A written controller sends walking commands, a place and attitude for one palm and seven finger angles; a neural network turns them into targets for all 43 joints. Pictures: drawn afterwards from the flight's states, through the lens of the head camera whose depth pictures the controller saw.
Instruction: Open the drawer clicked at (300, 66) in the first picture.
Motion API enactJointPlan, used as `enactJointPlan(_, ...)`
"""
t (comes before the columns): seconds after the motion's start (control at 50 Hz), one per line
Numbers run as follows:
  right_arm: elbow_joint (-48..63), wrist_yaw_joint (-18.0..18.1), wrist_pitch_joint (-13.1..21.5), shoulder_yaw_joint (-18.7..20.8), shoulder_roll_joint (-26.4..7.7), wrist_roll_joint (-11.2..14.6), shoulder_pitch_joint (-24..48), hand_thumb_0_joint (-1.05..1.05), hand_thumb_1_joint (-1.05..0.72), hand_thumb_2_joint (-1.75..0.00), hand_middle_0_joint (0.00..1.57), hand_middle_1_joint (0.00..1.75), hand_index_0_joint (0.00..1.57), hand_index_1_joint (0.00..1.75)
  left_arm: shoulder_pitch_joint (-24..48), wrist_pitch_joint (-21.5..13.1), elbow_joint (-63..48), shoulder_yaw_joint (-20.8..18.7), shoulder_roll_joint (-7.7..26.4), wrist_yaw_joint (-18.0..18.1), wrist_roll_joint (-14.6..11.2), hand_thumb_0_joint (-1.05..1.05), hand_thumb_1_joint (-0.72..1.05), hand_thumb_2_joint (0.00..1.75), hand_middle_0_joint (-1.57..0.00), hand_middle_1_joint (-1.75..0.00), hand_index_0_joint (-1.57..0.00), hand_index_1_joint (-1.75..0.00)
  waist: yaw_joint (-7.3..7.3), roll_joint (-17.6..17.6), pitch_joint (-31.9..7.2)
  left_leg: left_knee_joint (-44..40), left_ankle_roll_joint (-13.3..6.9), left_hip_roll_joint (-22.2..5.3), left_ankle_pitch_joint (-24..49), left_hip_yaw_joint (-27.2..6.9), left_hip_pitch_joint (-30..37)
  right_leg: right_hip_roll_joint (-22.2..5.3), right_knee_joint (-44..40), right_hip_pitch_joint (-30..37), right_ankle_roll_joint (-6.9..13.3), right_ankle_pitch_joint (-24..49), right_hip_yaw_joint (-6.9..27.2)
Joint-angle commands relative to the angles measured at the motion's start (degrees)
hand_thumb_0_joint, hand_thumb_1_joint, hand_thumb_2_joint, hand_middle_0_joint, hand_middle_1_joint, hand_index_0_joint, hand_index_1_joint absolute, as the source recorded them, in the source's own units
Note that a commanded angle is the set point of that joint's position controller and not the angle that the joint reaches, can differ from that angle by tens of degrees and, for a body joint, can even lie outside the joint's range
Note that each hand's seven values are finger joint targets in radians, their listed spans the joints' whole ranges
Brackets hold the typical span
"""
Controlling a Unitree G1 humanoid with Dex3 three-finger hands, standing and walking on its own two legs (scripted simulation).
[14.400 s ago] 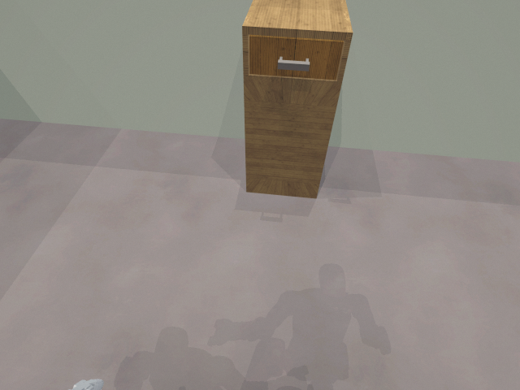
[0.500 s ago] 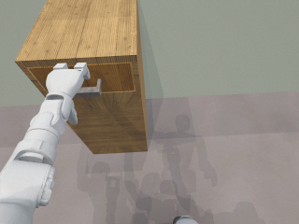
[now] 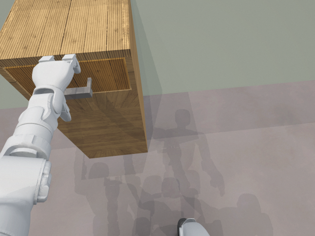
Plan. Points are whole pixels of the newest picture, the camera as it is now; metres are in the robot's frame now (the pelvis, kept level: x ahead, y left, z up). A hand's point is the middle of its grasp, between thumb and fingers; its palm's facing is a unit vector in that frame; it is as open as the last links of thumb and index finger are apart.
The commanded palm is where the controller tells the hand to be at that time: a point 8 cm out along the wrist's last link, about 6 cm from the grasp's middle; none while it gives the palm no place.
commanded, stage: move the hooked fingers above the handle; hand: left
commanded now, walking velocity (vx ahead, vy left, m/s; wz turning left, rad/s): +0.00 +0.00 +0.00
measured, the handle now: (73, 87) +0.54 +0.23 -0.01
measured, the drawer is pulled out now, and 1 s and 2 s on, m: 0.00 0.00 0.00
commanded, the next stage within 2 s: lower the fingers behind the handle in 0.68 s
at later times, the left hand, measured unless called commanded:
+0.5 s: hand (62, 86) +0.50 +0.23 +0.05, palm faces -0.02 -0.01 -1.00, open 13.8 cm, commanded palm +0.48 +0.24 +0.11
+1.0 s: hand (62, 93) +0.49 +0.23 +0.04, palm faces -0.06 +0.00 -1.00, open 13.8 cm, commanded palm +0.47 +0.25 +0.09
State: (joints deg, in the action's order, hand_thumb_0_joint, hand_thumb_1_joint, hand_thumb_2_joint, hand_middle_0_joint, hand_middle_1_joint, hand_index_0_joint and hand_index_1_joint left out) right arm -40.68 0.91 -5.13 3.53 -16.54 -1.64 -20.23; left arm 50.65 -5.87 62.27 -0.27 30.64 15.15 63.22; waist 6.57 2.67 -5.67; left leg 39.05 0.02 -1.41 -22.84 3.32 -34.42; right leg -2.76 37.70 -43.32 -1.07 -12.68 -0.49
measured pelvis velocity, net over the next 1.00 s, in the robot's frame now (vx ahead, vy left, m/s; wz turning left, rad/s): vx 0.00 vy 0.00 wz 0.01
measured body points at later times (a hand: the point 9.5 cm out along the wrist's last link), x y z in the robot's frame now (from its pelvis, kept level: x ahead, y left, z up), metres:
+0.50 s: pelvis +0.01 +0.01 +0.00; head +0.11 -0.01 +0.44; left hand +0.50 +0.22 +0.11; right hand +0.04 -0.27 -0.14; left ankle -0.06 +0.12 -0.71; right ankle +0.04 -0.13 -0.71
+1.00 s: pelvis +0.00 +0.00 +0.00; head +0.11 -0.01 +0.43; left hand +0.49 +0.23 +0.09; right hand +0.02 -0.29 -0.13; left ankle -0.06 +0.12 -0.71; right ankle +0.04 -0.13 -0.71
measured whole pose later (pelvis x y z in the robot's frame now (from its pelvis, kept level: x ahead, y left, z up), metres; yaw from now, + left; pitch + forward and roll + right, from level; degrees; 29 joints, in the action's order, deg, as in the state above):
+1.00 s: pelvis +0.00 +0.00 +0.00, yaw +1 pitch +19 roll +0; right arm -40.9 1.0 -5.0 3.6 -16.8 -2.0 -18.9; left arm 49.4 -6.9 62.1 -0.4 30.7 16.6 63.6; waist 6.3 2.4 -5.9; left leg 40.3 0.1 -1.4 -23.6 2.5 -35.6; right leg -2.8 38.8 -44.1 -1.0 -13.6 -1.1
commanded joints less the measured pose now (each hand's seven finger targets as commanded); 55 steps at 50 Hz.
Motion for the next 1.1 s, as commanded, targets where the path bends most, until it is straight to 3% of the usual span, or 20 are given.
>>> enactJointPlan(0.0,3.1,0.6,0.8,3.0,-9.0,0.0,-6.7,0.00,-0.90,-0.90,0.20,0.30,0.20,0.30,27.0,-0.5,-12.3,-4.5,18.4,3.2,-0.6,0.00,-0.50,0.30,-0.30,-1.20,-0.30,-1.20,0.00,-0.2,-26.9,-3.5,-2.2,3.3,22.0,-0.6,3.7,3.5,-1.0,24.5,2.3,16.6,-0.4)
enactJointPlan(0.04,3.1,0.6,0.7,3.0,-8.9,0.0,-6.6,0.00,-0.90,-0.90,0.20,0.30,0.20,0.30,26.0,-0.5,-12.5,-5.2,19.0,3.2,-0.6,0.00,-0.50,0.30,-0.30,-1.20,-0.30,-1.20,-0.62,0.6,-27.6,-3.3,-2.1,3.3,23.6,-0.8,4.2,3.5,-0.6,24.8,2.5,17.5,-0.6)
enactJointPlan(0.1,2.7,0.4,0.6,3.2,-8.8,0.0,-7.0,0.00,-0.90,-0.90,0.20,0.30,0.20,0.30,25.6,-0.3,-11.6,-3.3,16.3,2.7,-1.1,0.00,-0.50,0.30,-0.30,-1.20,-0.30,-1.20,0.22,0.4,-26.6,-3.0,-1.9,2.9,25.4,-0.9,5.5,3.6,-0.9,23.4,2.4,18.1,-1.0)
enactJointPlan(0.12,2.7,0.4,0.5,3.1,-8.9,0.1,-6.8,0.00,-0.90,-0.90,0.20,0.30,0.20,0.30,24.2,-0.2,-11.3,-4.1,17.1,2.4,-1.3,0.00,-0.50,0.30,-0.30,-1.20,-0.30,-1.20,-0.45,0.2,-26.8,-3.1,-1.9,3.0,25.3,-0.9,5.4,3.6,-0.9,23.8,2.4,17.9,-0.9)
enactJointPlan(0.24,2.9,0.3,0.5,3.6,-8.2,0.2,-7.2,0.00,-0.90,-0.90,0.20,0.30,0.20,0.30,26.1,-1.3,-13.8,0.5,10.6,1.4,-1.5,0.00,-0.50,0.30,-0.30,-1.20,-0.30,-1.20,0.62,1.9,-26.1,-3.0,-1.4,2.4,28.6,-2.1,9.9,4.0,-1.6,20.4,2.6,16.5,-1.6)
enactJointPlan(0.28,2.6,0.4,0.4,3.5,-8.4,0.0,-7.1,0.00,-0.90,-0.90,0.20,0.30,0.20,0.30,26.5,-1.6,-13.9,-0.9,11.9,2.0,-1.6,0.00,-0.50,0.30,-0.30,-1.20,-0.30,-1.20,0.55,0.5,-25.5,-2.9,-1.4,2.4,29.4,-2.3,9.6,4.0,-1.5,20.4,2.7,16.9,-1.7)
enactJointPlan(0.32,2.6,0.1,0.4,3.4,-8.1,-0.1,-6.9,0.00,-0.90,-0.90,0.20,0.30,0.20,0.30,26.8,-1.4,-13.9,-0.8,11.6,2.8,-1.3,0.00,-0.50,0.30,-0.30,-1.20,-0.30,-1.20,0.17,2.2,-25.4,-2.9,-1.2,2.5,30.0,-2.4,9.6,3.9,-1.1,20.0,2.8,16.7,-1.8)
enactJointPlan(0.38,2.6,-0.2,-0.1,2.8,-8.7,-0.4,-6.0,0.00,-0.90,-0.90,0.20,0.30,0.20,0.30,25.4,-0.1,-12.9,-4.7,16.1,4.0,-1.1,0.00,-0.50,0.30,-0.30,-1.20,-0.30,-1.20,-1.08,0.7,-26.6,-2.8,-1.3,2.8,30.8,-2.0,7.2,3.8,-0.1,22.8,2.9,19.0,-1.7)
enactJointPlan(0.42,2.6,-0.4,-0.3,2.5,-8.6,-0.2,-5.5,0.00,-0.90,-0.90,0.20,0.30,0.20,0.30,24.9,1.7,-10.2,-3.6,15.5,4.4,-0.5,0.00,-0.50,0.30,-0.30,-1.20,-0.30,-1.20,-0.78,0.4,-23.7,-3.2,-1.3,2.8,28.2,-1.5,5.1,3.7,-0.2,22.2,2.7,18.0,-1.9)
enactJointPlan(0.48,3.4,-0.3,-0.3,2.5,-8.7,0.0,-5.3,0.00,-0.90,-0.90,0.20,0.30,0.20,0.30,24.7,2.8,-10.3,-3.4,15.5,3.6,-0.7,0.00,-0.50,0.30,-0.30,-1.20,-0.30,-1.20,-0.73,-0.7,-26.5,-3.2,-1.5,2.8,28.6,-1.4,5.7,3.7,-0.4,24.3,2.7,19.1,-1.6)
enactJointPlan(0.56,3.4,0.1,-0.4,2.4,-8.7,0.2,-5.6,0.00,-0.90,-0.90,0.20,0.30,0.20,0.30,24.5,3.0,-9.5,-2.6,15.3,2.5,-0.7,0.00,-0.50,0.30,-0.30,-1.20,-0.30,-1.20,-0.57,-1.4,-24.4,-3.9,-1.6,2.9,25.9,-1.1,4.8,3.7,-0.9,23.9,2.4,17.9,-1.6)
enactJointPlan(0.62,3.6,0.5,-0.3,2.6,-8.6,0.3,-5.9,0.00,-0.90,-0.90,0.20,0.30,0.20,0.30,24.1,2.1,-11.0,-2.6,15.2,1.9,-0.8,0.00,-0.50,0.30,-0.30,-1.20,-0.30,-1.20,-0.61,-1.8,-26.3,-3.7,-1.8,2.8,26.9,-1.0,5.5,3.6,-0.7,24.9,2.4,19.2,-1.3)
enactJointPlan(0.68,3.7,0.6,-0.3,2.5,-8.8,0.4,-5.7,0.00,-0.90,-0.90,0.20,0.30,0.20,0.30,23.6,1.3,-10.5,-3.4,15.9,1.4,-1.3,0.00,-0.50,0.30,-0.30,-1.20,-0.30,-1.20,-0.75,-2.9,-24.8,-3.9,-1.9,2.9,25.1,-0.9,4.3,3.5,-1.1,25.1,2.4,18.4,-1.0)
enactJointPlan(0.72,3.9,0.7,0.0,2.8,-8.4,0.3,-5.9,0.00,-0.90,-0.90,0.20,0.30,0.20,0.30,23.0,0.3,-12.4,-2.7,14.8,1.4,-1.0,0.00,-0.50,0.30,-0.30,-1.20,-0.30,-1.20,-1.07,-0.3,-26.0,-3.6,-1.8,2.9,26.3,-0.9,5.8,3.6,-0.8,24.4,2.5,18.4,-1.1)
enactJointPlan(0.78,3.5,0.7,0.3,3.2,-8.4,0.1,-6.3,0.00,-0.90,-0.90,0.20,0.30,0.20,0.30,24.2,-1.0,-13.7,-2.3,13.6,2.0,-1.0,0.00,-0.50,0.30,-0.30,-1.20,-0.30,-1.20,-0.24,-1.1,-26.3,-2.9,-1.9,2.7,27.3,-1.2,6.6,3.8,-0.8,23.4,2.5,18.6,-1.1)
enactJointPlan(0.84,2.9,0.7,0.3,2.8,-8.9,0.2,-6.3,0.00,-0.90,-0.90,0.20,0.30,0.20,0.30,22.6,-0.8,-10.8,-3.8,16.1,2.9,-0.9,0.00,-0.50,0.30,-0.30,-1.20,-0.30,-1.20,-0.40,-2.3,-23.7,-3.1,-1.9,3.2,22.5,-1.0,3.1,3.7,-0.7,23.0,2.4,16.5,-0.9)
enactJointPlan(0.86,2.8,0.7,0.5,2.8,-8.7,0.1,-6.2,0.00,-0.90,-0.90,0.20,0.30,0.20,0.30,23.8,-0.6,-10.2,-2.3,14.4,3.3,-0.8,0.00,-0.50,0.30,-0.30,-1.20,-0.30,-1.20,0.48,-2.1,-22.8,-3.1,-2.0,3.2,21.0,-0.8,2.6,3.6,-1.0,22.1,2.4,15.4,-1.0)
enactJointPlan(0.92,2.4,0.6,0.7,2.9,-9.0,-0.3,-6.5,0.00,-0.90,-0.90,0.20,0.30,0.20,0.30,24.8,-1.1,-11.7,-4.8,18.0,4.3,-0.4,0.00,-0.50,0.30,-0.30,-1.20,-0.30,-1.20,-0.33,0.3,-27.0,-2.1,-2.1,3.5,22.8,-0.6,2.8,3.4,0.2,23.7,2.5,17.5,-0.4)
enactJointPlan(1.04,1.9,0.3,0.8,3.1,-9.1,-0.5,-7.0,0.00,-0.90,-0.90,0.20,0.30,0.20,0.30,23.5,-1.0,-10.4,-3.6,16.1,4.2,-0.6,0.00,-0.50,0.30,-0.30,-1.20,-0.30,-1.20,0.14,0.8,-26.8,-0.7,-1.9,3.3,24.0,-1.0,2.2,3.6,1.1,21.5,2.4,17.9,-0.7)
enactJointPlan(1.08,1.9,0.3,0.9,3.5,-9.0,-0.7,-7.4,0.00,-0.90,-0.90,0.20,0.30,0.20,0.30,25.0,-1.8,-12.3,-3.1,14.9,4.3,-0.2,0.00,-0.50,0.30,-0.30,-1.20,-0.30,-1.20,0.53,1.4,-29.1,0.1,-1.7,3.0,27.0,-1.6,4.2,3.7,1.7,20.6,2.6,18.7,-0.9)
